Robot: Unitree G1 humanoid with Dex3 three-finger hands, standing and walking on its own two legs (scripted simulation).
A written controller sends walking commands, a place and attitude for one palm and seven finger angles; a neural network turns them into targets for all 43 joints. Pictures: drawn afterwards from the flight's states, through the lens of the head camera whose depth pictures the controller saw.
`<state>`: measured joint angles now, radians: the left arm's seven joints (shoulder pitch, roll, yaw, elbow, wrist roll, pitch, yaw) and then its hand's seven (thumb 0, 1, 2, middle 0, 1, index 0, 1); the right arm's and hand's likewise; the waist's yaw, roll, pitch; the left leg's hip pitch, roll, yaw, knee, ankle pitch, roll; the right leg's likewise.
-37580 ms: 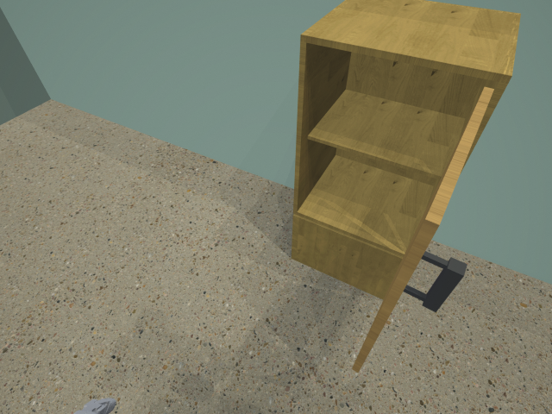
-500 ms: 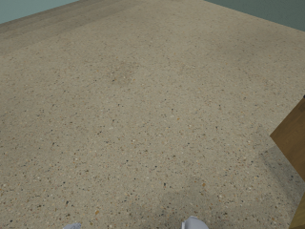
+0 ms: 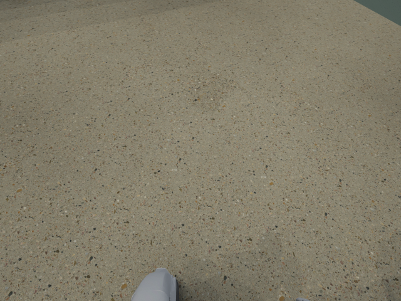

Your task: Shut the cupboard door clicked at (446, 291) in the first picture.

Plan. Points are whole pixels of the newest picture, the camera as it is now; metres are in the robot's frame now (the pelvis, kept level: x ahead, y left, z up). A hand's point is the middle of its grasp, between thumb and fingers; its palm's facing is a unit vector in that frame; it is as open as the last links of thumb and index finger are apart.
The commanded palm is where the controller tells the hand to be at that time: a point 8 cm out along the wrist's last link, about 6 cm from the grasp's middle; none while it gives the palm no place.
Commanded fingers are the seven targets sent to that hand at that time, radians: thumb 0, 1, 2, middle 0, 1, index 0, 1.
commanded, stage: turn to face it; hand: left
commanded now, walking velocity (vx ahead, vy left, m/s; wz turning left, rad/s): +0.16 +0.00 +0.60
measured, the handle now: out of the picture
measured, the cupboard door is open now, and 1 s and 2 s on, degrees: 58 58 58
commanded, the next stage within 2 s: none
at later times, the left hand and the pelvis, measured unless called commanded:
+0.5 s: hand (119, 261) +0.21 +0.21 -0.16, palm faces -0.09 -0.97 -0.21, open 7.4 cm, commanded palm none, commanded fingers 0.00 0.90 0.90 -0.20 -0.30 -0.20 -0.30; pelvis +0.12 +0.02 +0.00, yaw -10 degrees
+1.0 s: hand (135, 214) +0.33 +0.20 -0.18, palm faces -0.39 -0.90 -0.20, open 7.4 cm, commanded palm none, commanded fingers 0.00 0.90 0.90 -0.20 -0.30 -0.20 -0.30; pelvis +0.17 +0.04 +0.00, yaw -27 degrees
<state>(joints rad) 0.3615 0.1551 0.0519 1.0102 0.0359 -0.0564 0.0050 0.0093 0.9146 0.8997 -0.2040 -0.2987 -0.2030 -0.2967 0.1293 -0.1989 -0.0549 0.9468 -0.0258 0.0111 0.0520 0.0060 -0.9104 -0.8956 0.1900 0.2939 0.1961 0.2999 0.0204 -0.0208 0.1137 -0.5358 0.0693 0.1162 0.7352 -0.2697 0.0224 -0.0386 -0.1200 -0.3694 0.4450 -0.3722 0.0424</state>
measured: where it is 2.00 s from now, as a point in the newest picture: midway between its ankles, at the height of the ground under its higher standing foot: outside the picture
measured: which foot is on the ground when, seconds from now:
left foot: up 0.00-0.04, down 0.06-0.56, up 0.58-0.90, down 0.92-1.00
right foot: down 0.00-0.06, up 0.08-0.52, down 0.54-0.92, up 0.94-1.00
